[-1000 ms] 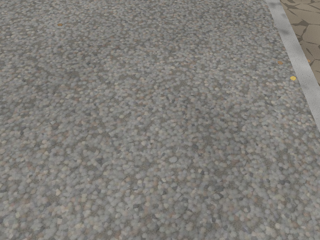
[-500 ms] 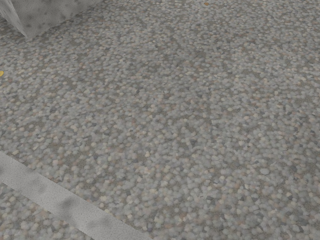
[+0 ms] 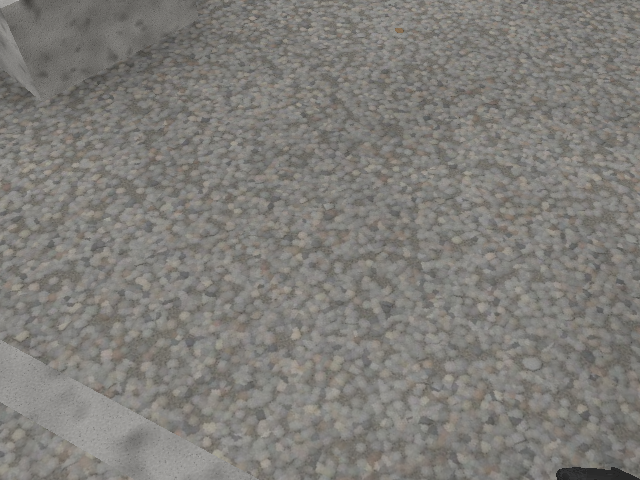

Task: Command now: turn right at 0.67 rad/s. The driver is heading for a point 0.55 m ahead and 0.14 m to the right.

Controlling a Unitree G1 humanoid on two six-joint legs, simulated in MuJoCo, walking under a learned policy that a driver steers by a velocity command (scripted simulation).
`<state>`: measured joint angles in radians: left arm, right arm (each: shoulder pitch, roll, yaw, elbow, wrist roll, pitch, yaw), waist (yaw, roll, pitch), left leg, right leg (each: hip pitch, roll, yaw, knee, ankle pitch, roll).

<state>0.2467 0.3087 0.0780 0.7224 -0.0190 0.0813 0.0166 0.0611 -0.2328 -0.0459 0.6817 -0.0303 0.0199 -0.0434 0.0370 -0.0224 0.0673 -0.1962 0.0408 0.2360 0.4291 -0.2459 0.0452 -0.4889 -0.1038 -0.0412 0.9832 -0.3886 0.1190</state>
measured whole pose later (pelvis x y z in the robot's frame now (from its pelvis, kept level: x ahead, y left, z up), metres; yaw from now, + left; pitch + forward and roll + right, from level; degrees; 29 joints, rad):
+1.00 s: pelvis +0.49 -0.20 +0.00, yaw -23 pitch +2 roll +2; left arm 0.01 0.25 0.00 0.58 0.02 -0.12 -0.04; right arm 0.44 -0.26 -0.04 0.85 0.02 -0.08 -0.01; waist -0.10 -0.04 0.06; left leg 0.02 -0.08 -0.09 0.29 -0.33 0.04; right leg -0.64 -0.01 0.06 0.53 0.13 0.00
